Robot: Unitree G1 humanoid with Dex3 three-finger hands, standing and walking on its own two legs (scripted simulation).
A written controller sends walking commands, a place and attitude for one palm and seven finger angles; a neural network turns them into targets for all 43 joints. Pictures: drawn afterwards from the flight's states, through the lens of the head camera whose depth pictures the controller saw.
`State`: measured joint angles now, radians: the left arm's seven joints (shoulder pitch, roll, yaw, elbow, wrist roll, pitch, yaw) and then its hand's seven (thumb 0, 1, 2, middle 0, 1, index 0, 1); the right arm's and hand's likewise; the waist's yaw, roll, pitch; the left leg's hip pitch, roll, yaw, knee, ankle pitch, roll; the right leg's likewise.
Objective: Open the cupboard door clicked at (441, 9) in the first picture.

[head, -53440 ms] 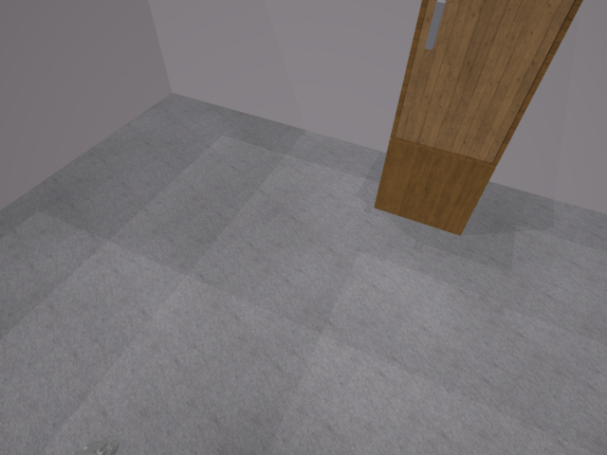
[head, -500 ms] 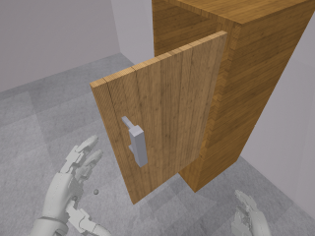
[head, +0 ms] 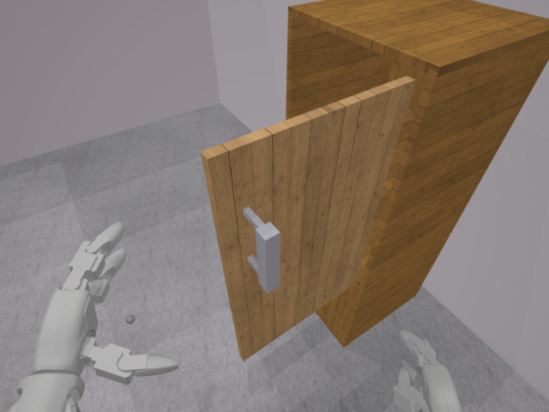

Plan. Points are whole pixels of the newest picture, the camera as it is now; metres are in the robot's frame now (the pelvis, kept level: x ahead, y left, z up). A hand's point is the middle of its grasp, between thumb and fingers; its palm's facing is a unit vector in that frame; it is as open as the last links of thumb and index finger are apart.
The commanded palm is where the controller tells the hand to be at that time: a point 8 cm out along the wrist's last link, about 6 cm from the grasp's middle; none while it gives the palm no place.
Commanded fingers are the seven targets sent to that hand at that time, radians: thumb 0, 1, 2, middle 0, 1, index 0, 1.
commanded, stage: draw the hand back to the body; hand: left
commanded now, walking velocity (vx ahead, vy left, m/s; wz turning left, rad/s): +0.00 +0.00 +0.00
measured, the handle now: (259, 249) +0.32 +0.06 +0.09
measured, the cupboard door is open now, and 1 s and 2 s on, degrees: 92 92 92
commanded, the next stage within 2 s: step back with the hand held close in 0.92 s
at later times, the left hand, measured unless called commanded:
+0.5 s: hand (83, 276) +0.21 +0.25 +0.16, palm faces +0.40 -0.83 -0.40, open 9.5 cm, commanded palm +0.16 +0.29 +0.18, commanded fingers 0.00 0.87 0.88 -0.20 -0.30 -0.20 -0.30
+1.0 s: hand (87, 275) +0.21 +0.24 +0.16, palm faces +0.42 -0.82 -0.39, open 7.4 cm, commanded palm +0.16 +0.28 +0.18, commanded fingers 0.00 0.90 0.90 -0.20 -0.30 -0.20 -0.30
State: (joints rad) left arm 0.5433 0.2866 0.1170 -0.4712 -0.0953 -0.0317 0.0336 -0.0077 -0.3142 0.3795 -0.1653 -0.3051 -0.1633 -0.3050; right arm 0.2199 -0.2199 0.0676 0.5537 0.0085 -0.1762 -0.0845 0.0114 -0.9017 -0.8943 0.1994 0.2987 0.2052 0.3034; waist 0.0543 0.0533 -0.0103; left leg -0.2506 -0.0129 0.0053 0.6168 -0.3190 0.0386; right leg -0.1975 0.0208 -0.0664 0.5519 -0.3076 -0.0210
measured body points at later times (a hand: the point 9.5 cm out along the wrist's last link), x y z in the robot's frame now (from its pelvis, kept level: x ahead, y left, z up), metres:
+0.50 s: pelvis +0.02 +0.00 +0.01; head +0.00 -0.02 +0.46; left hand +0.18 +0.29 +0.18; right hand +0.20 -0.22 -0.07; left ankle +0.01 +0.09 -0.73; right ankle +0.00 -0.11 -0.73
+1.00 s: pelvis +0.02 -0.01 +0.01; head +0.00 -0.03 +0.46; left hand +0.18 +0.28 +0.18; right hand +0.20 -0.24 -0.07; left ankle +0.01 +0.09 -0.73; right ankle +0.00 -0.11 -0.73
